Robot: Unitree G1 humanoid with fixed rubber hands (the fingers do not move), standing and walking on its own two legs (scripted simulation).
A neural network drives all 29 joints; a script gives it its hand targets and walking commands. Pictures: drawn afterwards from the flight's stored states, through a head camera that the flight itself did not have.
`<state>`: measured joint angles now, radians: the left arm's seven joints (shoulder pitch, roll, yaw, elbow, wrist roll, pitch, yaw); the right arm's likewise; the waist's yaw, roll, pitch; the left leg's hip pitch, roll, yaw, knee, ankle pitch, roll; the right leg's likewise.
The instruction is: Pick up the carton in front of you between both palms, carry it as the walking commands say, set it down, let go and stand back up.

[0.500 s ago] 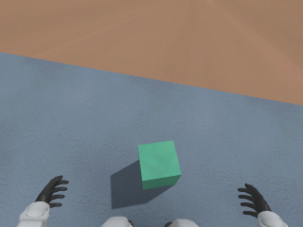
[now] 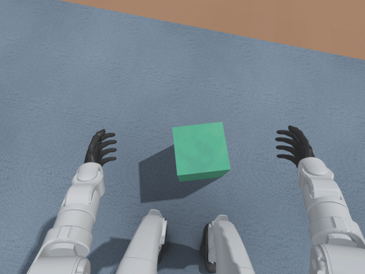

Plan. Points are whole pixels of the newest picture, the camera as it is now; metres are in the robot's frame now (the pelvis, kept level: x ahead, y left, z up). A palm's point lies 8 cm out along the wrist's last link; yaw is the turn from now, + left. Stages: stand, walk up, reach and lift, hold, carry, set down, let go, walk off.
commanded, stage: reach and lift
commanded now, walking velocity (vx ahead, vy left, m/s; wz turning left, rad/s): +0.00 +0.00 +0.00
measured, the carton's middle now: (199, 154) +0.47 -0.03 -0.57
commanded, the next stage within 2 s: none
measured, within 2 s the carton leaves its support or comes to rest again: neither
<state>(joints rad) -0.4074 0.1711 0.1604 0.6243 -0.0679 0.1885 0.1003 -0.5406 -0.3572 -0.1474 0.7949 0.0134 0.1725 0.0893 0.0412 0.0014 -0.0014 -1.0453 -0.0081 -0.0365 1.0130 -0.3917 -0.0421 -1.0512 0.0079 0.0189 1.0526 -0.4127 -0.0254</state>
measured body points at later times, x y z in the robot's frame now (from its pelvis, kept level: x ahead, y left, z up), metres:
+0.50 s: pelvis -0.05 -0.01 -0.04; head +0.28 -0.04 +0.26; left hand +0.46 +0.17 -0.16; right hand +0.53 -0.21 -0.16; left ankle +0.04 +0.14 -0.66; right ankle +0.03 -0.11 -0.66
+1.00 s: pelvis -0.07 +0.01 -0.23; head +0.30 -0.03 +0.03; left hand +0.45 +0.17 -0.40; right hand +0.50 -0.21 -0.41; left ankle +0.04 +0.15 -0.66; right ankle +0.03 -0.11 -0.66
